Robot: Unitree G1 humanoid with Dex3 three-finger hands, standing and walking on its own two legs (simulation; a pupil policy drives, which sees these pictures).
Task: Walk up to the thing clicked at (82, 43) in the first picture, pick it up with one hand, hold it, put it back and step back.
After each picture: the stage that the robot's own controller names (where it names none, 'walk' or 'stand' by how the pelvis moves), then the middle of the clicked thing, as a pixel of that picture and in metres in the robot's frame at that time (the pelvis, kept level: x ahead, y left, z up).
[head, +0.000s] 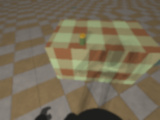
stand; (82, 39) +0.80 +0.12 -0.01
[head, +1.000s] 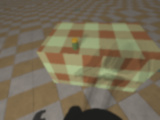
walk; (75, 44) +0.70 +0.21 +0.01
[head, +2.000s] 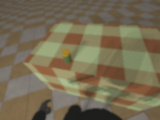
stand; (67, 56) +0.48 +0.23 +0.01
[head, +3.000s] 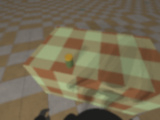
stand; (69, 61) +0.47 +0.20 -0.01
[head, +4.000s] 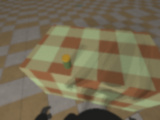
stand; (67, 61) +0.44 +0.21 -0.01
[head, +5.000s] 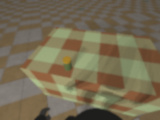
stand; (67, 63) +0.44 +0.20 -0.01
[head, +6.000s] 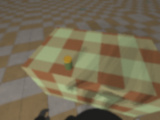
stand; (68, 63) +0.45 +0.20 -0.01
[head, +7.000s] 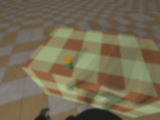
rise first; (68, 63) +0.44 +0.20 -0.01
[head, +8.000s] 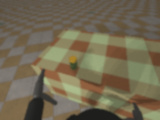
rise first; (73, 63) +0.46 +0.19 -0.01
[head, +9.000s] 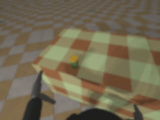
go down; (74, 62) +0.46 +0.18 -0.01
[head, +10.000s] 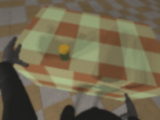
go down; (64, 53) +0.46 +0.17 +0.03
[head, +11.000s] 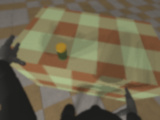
approach; (62, 52) +0.47 +0.18 +0.05
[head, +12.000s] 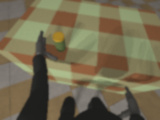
close in; (59, 42) +0.50 +0.18 +0.08
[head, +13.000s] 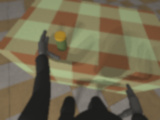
close; (61, 41) +0.50 +0.17 +0.09
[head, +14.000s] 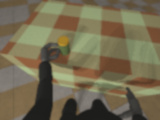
lift; (64, 46) +0.48 +0.16 +0.08
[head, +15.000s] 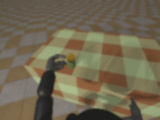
close; (71, 61) +0.47 +0.17 +0.03
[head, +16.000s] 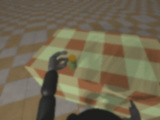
close; (72, 62) +0.46 +0.16 +0.01
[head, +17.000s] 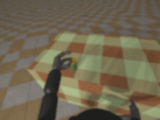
stand; (72, 64) +0.46 +0.16 +0.00
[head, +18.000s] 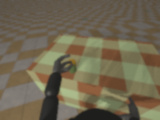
stand; (72, 66) +0.45 +0.17 +0.00
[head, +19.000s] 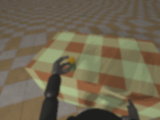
close; (71, 64) +0.46 +0.17 +0.00
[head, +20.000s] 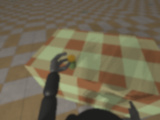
stand; (71, 62) +0.47 +0.17 +0.00
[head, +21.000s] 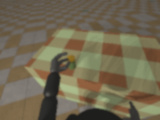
stand; (71, 62) +0.46 +0.17 +0.00
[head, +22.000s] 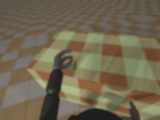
stand; (72, 63) +0.46 +0.17 +0.00
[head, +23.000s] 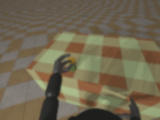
stand; (72, 64) +0.46 +0.17 +0.00
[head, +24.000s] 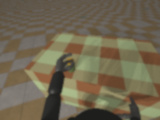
stand; (71, 65) +0.46 +0.17 +0.00
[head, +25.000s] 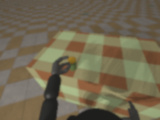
stand; (72, 63) +0.46 +0.17 +0.00
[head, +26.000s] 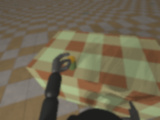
stand; (72, 63) +0.46 +0.17 +0.00
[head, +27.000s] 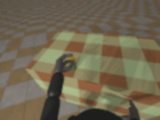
stand; (72, 64) +0.46 +0.17 +0.00
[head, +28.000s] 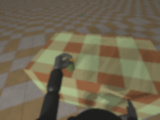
crouch; (70, 64) +0.46 +0.18 +0.00
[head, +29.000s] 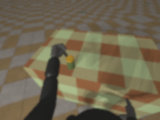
crouch; (70, 62) +0.47 +0.17 +0.00
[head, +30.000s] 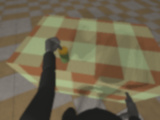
lower; (64, 55) +0.47 +0.17 +0.04
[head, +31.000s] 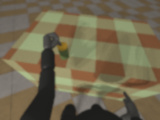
lower; (63, 51) +0.48 +0.17 +0.06
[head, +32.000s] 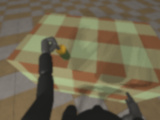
lower; (63, 53) +0.47 +0.18 +0.07
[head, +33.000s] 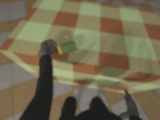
lower; (66, 47) +0.48 +0.14 +0.05
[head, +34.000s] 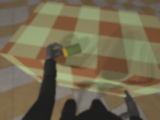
loosen; (71, 50) +0.48 +0.11 +0.05
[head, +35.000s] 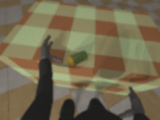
withdraw; (77, 58) +0.42 +0.06 +0.05
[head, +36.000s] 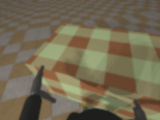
sink last; (85, 110) +0.23 +0.04 -0.65
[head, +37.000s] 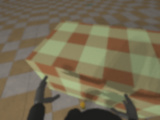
stand; (82, 105) +0.27 +0.07 -0.67
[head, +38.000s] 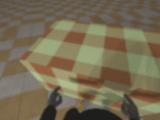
stand; (80, 106) +0.25 +0.07 -0.66
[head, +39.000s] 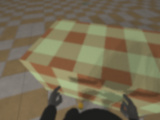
stand; (80, 106) +0.26 +0.06 -0.66
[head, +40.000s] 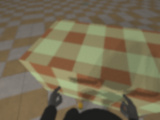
stand; (80, 106) +0.26 +0.07 -0.66
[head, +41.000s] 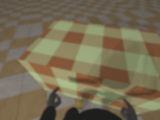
stand; (79, 105) +0.27 +0.07 -0.66
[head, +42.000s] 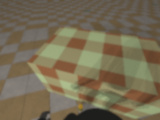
stand; (80, 107) +0.28 +0.07 -0.72
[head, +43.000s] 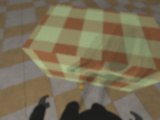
walk; (81, 88) +0.38 +0.04 -0.70
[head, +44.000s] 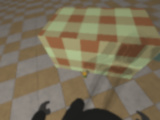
walk; (84, 75) +0.65 +0.11 -0.70
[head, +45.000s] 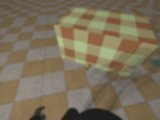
stand; (86, 67) +0.88 +0.05 -0.70
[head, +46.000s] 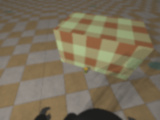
stand; (85, 70) +0.88 +0.05 -0.72
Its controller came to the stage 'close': yes
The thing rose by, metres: 0.01
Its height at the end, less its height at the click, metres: -0.71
